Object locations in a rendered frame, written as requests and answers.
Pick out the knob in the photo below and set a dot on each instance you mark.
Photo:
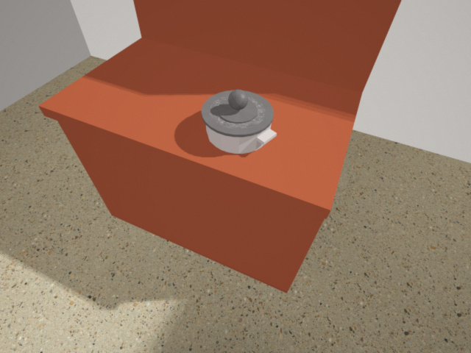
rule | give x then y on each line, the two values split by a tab
238	99

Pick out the pot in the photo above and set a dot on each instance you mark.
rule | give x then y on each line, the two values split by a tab
238	145

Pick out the table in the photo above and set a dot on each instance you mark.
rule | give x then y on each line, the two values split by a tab
135	123

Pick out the lid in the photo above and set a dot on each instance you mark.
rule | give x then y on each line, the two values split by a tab
219	116

